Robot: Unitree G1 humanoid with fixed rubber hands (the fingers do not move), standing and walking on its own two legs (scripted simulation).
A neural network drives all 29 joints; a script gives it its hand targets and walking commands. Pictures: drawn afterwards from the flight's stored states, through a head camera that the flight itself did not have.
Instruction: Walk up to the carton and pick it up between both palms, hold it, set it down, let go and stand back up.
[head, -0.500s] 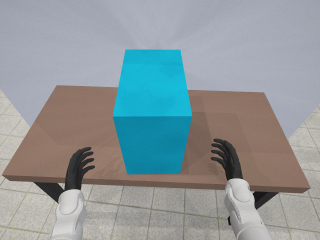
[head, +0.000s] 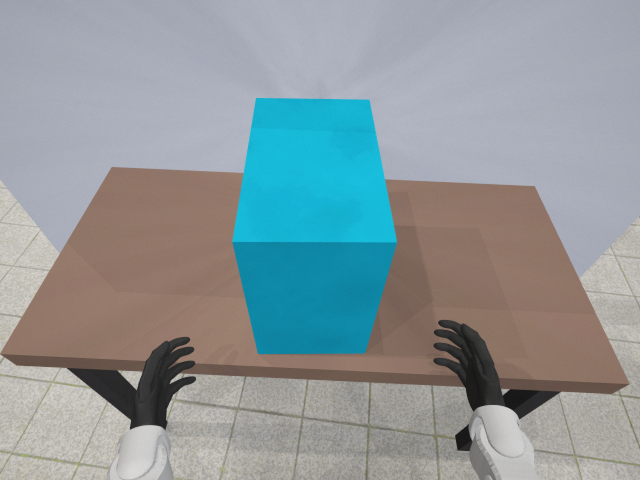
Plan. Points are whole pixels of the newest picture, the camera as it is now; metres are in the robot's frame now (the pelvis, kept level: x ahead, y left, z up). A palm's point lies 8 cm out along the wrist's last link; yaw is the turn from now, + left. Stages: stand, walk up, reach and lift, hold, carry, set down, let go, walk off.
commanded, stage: set down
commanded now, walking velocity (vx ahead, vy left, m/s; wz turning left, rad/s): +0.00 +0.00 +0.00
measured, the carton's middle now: (312, 229) +0.48 +0.01 +0.02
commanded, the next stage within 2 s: let go in 1.62 s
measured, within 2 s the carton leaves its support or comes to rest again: neither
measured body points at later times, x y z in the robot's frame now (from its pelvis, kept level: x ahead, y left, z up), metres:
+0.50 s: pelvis +0.03 +0.01 +0.01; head +0.06 +0.02 +0.45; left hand +0.23 +0.23 -0.06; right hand +0.25 -0.20 -0.04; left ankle +0.02 +0.11 -0.74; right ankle +0.06 -0.09 -0.74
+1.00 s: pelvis +0.03 +0.01 +0.01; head +0.05 +0.02 +0.45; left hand +0.22 +0.23 -0.07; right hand +0.23 -0.22 -0.05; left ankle +0.02 +0.11 -0.74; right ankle +0.06 -0.09 -0.74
